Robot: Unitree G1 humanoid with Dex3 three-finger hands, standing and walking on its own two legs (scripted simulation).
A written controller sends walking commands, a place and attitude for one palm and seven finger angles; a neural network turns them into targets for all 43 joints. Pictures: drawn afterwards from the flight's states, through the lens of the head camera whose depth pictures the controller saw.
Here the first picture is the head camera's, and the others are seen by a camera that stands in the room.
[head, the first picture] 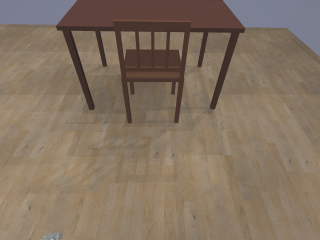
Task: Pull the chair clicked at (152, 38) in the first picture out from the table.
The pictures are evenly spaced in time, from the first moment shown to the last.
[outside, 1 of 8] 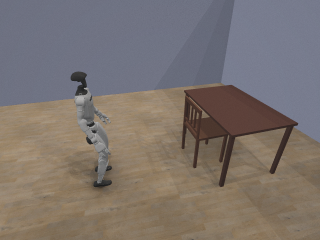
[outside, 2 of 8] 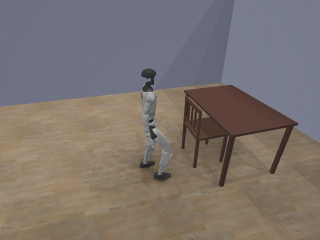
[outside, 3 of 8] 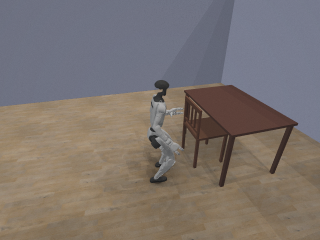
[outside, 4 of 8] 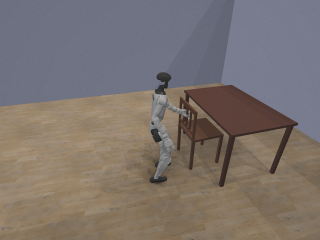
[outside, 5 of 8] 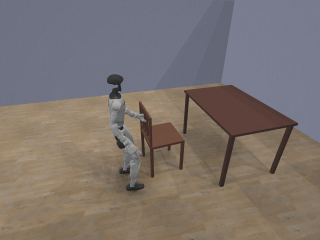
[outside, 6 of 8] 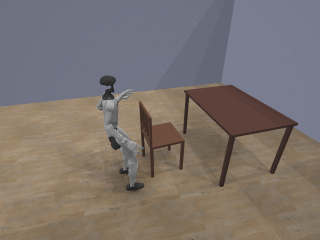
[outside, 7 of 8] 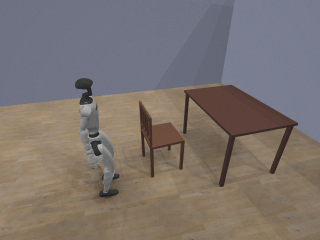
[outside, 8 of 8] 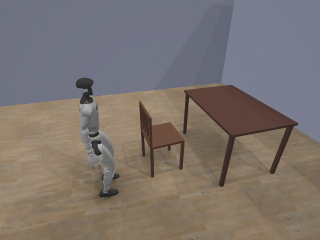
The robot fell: no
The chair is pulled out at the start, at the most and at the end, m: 0.00 0.58 0.58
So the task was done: yes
